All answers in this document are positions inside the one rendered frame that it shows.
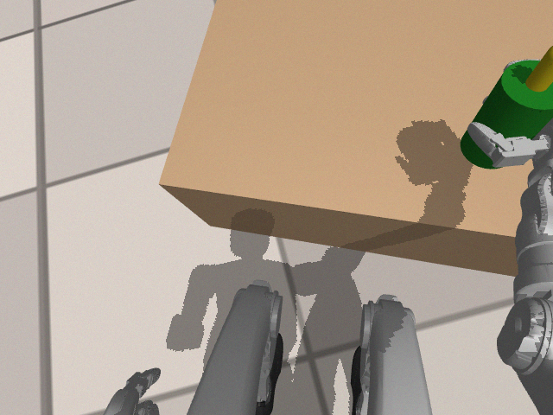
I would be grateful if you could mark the left robot foot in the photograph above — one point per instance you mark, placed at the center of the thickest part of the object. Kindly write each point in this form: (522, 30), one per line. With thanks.
(266, 407)

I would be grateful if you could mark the bottle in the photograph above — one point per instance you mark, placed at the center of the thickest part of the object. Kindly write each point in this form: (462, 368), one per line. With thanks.
(520, 104)

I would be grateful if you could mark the right robot arm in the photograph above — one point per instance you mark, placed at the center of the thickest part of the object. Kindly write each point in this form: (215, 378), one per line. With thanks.
(525, 342)

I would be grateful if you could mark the left robot hand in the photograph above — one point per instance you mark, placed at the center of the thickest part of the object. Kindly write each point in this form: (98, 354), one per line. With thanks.
(125, 401)

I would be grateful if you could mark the right robot hand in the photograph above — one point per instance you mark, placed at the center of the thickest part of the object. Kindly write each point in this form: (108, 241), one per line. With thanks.
(513, 151)

